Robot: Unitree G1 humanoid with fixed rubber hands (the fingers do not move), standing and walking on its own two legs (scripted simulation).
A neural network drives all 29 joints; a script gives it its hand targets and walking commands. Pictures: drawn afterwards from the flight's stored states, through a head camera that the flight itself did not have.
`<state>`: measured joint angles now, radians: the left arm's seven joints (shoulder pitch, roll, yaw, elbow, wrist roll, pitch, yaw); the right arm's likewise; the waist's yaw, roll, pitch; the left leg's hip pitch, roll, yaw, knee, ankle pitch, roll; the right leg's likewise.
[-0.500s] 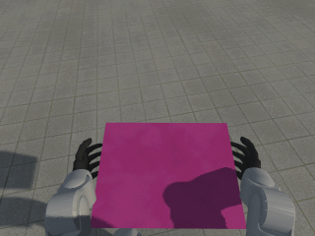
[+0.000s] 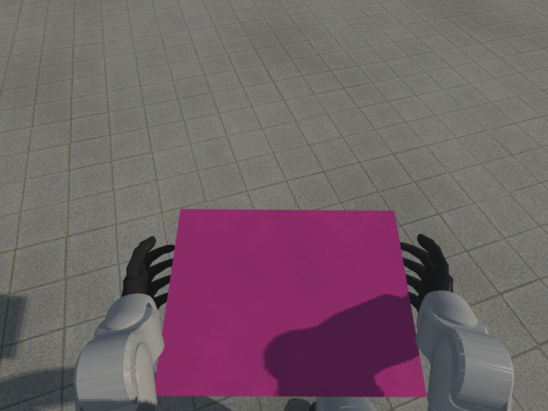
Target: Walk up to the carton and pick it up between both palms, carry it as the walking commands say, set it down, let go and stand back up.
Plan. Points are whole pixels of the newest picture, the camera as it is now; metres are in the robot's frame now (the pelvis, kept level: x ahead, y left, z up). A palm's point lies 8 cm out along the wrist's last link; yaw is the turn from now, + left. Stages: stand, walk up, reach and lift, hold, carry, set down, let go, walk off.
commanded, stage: carry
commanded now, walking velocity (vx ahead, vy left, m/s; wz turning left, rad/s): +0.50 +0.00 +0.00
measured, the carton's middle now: (285, 305) +0.25 -0.01 +0.00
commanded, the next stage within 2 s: none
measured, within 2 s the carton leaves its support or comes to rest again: neither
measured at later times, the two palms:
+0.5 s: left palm (159, 103) +0.62 +0.21 +0.07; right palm (347, 99) +0.63 -0.14 +0.07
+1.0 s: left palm (188, 13) +0.96 +0.20 +0.08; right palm (328, 10) +1.00 -0.15 +0.07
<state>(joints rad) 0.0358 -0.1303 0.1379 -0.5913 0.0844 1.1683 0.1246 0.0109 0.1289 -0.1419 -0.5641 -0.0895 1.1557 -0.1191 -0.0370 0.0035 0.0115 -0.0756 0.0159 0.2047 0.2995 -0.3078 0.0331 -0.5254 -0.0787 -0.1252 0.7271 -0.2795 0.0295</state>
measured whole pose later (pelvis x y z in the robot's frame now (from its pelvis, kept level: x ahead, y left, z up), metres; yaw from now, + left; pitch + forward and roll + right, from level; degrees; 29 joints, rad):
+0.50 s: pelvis +0.38 +0.03 -0.01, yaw +1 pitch +3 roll +1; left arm 0.01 -0.13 0.16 -0.60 0.07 1.21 0.14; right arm -0.02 0.13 -0.14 -0.53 -0.09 1.16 -0.12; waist 0.00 -0.02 -0.03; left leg -0.39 0.02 0.20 0.53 -0.19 0.06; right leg -0.20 -0.10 -0.07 0.93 -0.45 0.04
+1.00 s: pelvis +0.74 +0.01 +0.00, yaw +3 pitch +6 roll +1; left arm 0.02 -0.13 0.12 -0.55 0.07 1.19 0.16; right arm -0.01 0.13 -0.18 -0.54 -0.10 1.18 -0.10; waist 0.04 0.00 -0.03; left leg -0.49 0.07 0.06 0.96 -0.38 -0.01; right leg -0.23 -0.02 -0.18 0.37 -0.24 -0.05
